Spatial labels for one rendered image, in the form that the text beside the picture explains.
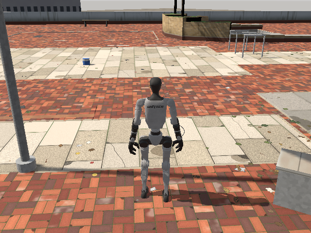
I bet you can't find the robot left shin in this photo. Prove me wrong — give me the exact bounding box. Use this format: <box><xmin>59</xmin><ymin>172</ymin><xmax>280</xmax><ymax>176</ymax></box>
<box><xmin>141</xmin><ymin>160</ymin><xmax>148</xmax><ymax>192</ymax></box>

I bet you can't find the robot left forearm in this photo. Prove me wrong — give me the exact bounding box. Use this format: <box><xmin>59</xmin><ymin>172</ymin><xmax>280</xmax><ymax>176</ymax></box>
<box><xmin>129</xmin><ymin>118</ymin><xmax>138</xmax><ymax>142</ymax></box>

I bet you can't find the robot right forearm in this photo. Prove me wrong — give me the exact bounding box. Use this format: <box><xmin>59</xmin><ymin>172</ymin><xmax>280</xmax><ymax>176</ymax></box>
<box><xmin>173</xmin><ymin>118</ymin><xmax>182</xmax><ymax>140</ymax></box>

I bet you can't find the robot right upper arm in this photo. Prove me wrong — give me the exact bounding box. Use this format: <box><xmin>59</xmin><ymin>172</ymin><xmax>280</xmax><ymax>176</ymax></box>
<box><xmin>166</xmin><ymin>98</ymin><xmax>178</xmax><ymax>125</ymax></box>

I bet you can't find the right robot hand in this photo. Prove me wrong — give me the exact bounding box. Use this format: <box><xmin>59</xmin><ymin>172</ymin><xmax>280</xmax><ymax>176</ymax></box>
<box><xmin>172</xmin><ymin>139</ymin><xmax>183</xmax><ymax>152</ymax></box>

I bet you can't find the left robot foot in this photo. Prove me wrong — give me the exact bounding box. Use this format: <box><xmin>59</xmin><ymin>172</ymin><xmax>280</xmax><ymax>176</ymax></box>
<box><xmin>141</xmin><ymin>186</ymin><xmax>148</xmax><ymax>199</ymax></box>

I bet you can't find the left robot hand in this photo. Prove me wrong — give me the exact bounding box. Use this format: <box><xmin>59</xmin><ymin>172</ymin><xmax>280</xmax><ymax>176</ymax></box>
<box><xmin>128</xmin><ymin>141</ymin><xmax>139</xmax><ymax>155</ymax></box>

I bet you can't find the robot left upper arm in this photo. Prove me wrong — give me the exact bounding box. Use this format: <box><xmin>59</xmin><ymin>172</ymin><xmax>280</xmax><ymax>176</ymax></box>
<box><xmin>134</xmin><ymin>98</ymin><xmax>145</xmax><ymax>125</ymax></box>

